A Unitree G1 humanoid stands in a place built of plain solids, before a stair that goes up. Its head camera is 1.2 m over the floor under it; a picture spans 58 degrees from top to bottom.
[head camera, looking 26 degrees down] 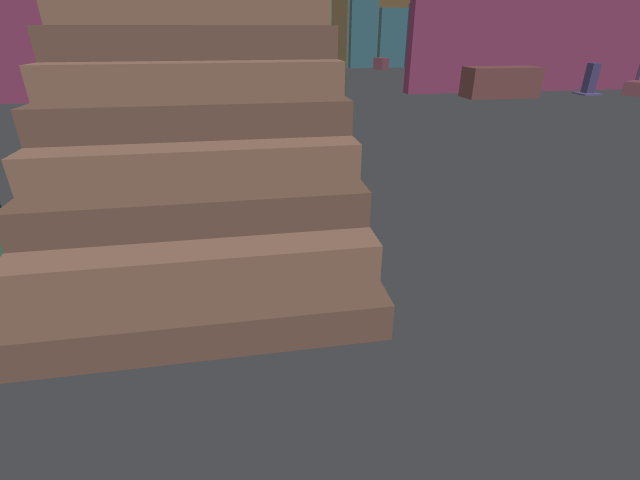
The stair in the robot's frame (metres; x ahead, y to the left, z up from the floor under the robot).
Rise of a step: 0.17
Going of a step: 0.20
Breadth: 1.60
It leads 10 degrees to the left of straight ahead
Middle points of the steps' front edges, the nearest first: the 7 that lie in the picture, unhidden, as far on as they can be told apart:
1.35 0.48 0.17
1.55 0.51 0.35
1.75 0.55 0.52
1.95 0.58 0.70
2.16 0.62 0.87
2.36 0.65 1.04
2.56 0.69 1.22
